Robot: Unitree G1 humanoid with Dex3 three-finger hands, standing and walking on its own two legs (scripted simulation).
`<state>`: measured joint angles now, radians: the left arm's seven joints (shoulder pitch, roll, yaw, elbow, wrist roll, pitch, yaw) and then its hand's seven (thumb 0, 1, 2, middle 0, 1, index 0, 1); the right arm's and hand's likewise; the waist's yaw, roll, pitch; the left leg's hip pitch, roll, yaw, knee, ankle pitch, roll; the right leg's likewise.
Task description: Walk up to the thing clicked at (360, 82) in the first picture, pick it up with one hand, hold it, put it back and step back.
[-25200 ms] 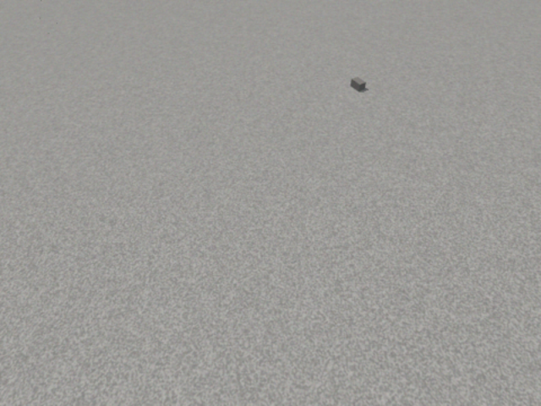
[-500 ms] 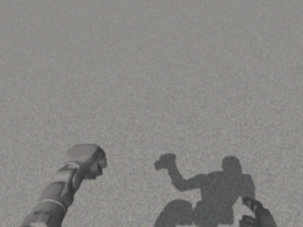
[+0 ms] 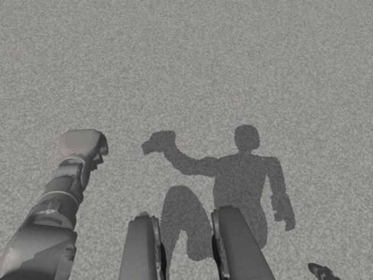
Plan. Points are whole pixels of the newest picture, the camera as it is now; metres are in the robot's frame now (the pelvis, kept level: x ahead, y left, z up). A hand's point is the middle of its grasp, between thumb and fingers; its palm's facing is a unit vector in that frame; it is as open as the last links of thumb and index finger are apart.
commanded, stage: crouch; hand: left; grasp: from above
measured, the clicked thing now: (82, 156) +0.43 +0.25 -0.14
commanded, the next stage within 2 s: lower in 1.28 s
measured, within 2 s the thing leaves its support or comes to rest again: neither
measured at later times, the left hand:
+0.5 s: hand (108, 171) +0.43 +0.23 -0.30, palm faces -0.43 +0.03 -0.90, open 5.6 cm
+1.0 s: hand (114, 172) +0.45 +0.23 -0.37, palm faces -0.46 +0.01 -0.89, open 5.6 cm
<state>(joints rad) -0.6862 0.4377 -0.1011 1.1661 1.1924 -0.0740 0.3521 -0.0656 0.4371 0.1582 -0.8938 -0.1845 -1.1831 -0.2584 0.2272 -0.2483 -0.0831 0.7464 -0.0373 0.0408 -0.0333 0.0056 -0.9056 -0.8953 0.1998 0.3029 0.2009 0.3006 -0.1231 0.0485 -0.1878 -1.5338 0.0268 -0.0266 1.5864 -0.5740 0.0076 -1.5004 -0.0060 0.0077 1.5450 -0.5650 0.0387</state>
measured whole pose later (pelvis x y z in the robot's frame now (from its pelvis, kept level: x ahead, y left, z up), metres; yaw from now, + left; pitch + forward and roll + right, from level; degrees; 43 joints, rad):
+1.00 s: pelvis -0.02 -0.01 -0.21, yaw -3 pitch +35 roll -6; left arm -0.93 0.63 0.03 1.41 1.27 -0.19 0.39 -0.07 0.44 0.15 -0.89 -0.19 -1.18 -0.27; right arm 0.16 -0.25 -0.01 0.77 -0.13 -0.03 0.11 0.00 -0.91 -0.90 0.20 0.30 0.20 0.30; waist -0.21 0.01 -0.10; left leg -2.23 0.01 -0.11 2.29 -0.68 -0.02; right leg -2.17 0.02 -0.04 2.22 -0.67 0.04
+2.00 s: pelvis -0.01 -0.01 -0.27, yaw -7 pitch +33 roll -9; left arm -0.98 0.76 0.08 1.58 1.32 -0.23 0.52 -0.07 0.44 0.14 -0.91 -0.16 -1.20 -0.24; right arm 0.12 -0.27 0.10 0.77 -0.20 -0.08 0.15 0.00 -0.91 -0.89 0.20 0.30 0.20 0.30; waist -0.27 -0.04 0.00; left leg -2.36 0.01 -0.18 2.49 -0.71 -0.03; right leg -2.29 0.04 -0.08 2.39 -0.68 0.05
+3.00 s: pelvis -0.01 +0.00 -0.28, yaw -11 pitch +29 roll -13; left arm -0.98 0.90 0.14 1.71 1.34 -0.26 0.64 -0.08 0.44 0.12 -0.92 -0.15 -1.24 -0.18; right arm 0.09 -0.31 0.20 0.74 -0.28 -0.19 0.24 0.00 -0.91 -0.90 0.20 0.30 0.20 0.30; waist -0.34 -0.09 0.10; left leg -2.36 0.01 -0.25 2.58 -0.74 -0.02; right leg -2.26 0.06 -0.13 2.42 -0.68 0.07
